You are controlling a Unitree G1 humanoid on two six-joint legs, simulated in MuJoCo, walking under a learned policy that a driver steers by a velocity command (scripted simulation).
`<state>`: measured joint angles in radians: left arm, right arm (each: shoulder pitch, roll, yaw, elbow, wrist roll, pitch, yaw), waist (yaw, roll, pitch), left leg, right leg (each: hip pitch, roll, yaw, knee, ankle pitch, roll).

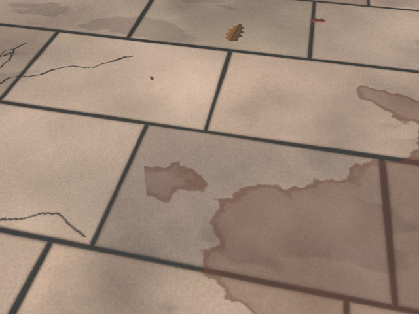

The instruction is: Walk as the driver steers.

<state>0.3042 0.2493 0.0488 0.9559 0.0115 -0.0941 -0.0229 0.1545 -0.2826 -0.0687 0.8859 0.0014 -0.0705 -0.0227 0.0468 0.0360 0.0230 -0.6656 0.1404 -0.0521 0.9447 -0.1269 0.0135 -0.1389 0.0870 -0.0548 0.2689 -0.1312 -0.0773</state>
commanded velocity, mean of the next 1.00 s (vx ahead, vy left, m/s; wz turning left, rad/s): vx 0.14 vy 0.00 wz -0.01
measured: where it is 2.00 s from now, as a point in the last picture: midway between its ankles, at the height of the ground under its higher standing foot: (240, 267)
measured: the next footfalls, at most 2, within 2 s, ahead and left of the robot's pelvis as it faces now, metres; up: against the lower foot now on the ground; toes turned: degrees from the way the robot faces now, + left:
left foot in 0.20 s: +0.27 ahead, +0.15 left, +0.00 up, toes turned +1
right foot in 0.48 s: +0.20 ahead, -0.10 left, +0.00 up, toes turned -1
